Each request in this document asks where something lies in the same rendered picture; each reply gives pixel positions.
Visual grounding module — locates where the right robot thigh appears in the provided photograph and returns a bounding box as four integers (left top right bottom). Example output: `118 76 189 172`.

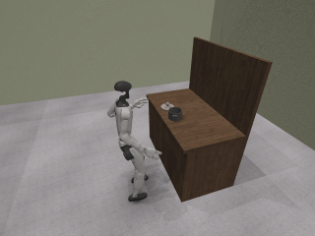
123 146 146 178

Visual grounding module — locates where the right robot hand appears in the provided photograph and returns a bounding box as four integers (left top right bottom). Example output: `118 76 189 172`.
145 147 162 160

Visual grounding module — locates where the left robot hand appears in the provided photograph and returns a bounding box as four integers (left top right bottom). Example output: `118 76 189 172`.
132 97 149 108

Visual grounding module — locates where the right robot upper arm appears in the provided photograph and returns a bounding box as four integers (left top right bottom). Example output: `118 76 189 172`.
119 108 131 141

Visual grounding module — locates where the table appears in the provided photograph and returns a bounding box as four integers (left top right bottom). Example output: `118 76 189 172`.
146 36 273 203

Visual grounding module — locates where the pot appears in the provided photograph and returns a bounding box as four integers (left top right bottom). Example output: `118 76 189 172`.
168 106 182 122

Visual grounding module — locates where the right robot forearm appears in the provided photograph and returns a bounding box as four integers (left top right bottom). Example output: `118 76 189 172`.
121 135 148 153

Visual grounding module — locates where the humanoid robot torso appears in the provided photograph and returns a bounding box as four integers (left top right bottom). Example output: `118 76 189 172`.
114 103 133 152

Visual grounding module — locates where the left robot upper arm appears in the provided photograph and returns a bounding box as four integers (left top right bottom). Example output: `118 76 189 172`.
107 97 119 118

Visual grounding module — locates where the lid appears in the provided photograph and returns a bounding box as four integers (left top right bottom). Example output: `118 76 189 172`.
160 103 174 111

